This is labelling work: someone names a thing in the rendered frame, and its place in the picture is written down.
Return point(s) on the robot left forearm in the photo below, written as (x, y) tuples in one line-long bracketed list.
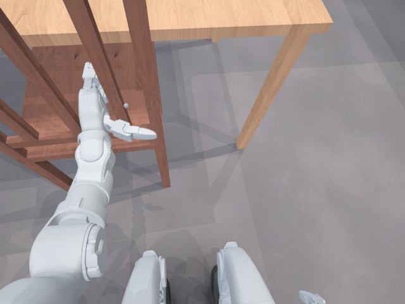
[(90, 191)]

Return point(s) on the left robot hand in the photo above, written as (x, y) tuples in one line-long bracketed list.
[(92, 108)]

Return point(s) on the robot right thigh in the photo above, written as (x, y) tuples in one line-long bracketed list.
[(245, 282)]

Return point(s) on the left robot upper arm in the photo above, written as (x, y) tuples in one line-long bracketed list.
[(64, 261)]

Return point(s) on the right robot hand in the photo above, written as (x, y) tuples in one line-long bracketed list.
[(309, 298)]

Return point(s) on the chair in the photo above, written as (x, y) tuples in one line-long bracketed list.
[(50, 125)]

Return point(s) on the table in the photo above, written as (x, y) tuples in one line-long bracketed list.
[(47, 23)]

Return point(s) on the right robot shin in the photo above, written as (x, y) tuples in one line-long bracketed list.
[(224, 287)]

